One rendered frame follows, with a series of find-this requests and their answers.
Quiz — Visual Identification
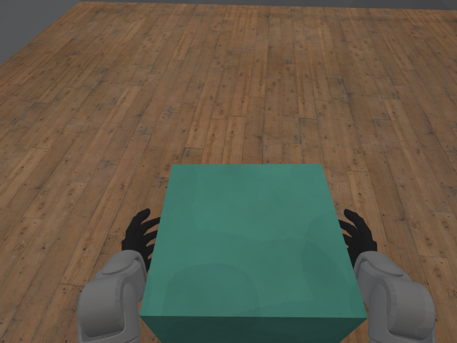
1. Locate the carton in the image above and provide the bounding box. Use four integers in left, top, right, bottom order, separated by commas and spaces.
139, 164, 368, 343

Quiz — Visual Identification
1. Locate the left robot forearm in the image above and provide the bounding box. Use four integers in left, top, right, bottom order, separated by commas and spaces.
77, 250, 147, 343

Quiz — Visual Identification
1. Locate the robot right hand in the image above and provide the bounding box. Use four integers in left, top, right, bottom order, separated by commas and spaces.
338, 209, 377, 268

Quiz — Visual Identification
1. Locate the robot left hand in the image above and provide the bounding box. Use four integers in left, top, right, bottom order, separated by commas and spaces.
121, 209, 161, 273

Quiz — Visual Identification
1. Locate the right robot forearm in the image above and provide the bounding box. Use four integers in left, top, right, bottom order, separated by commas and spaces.
353, 251, 436, 343

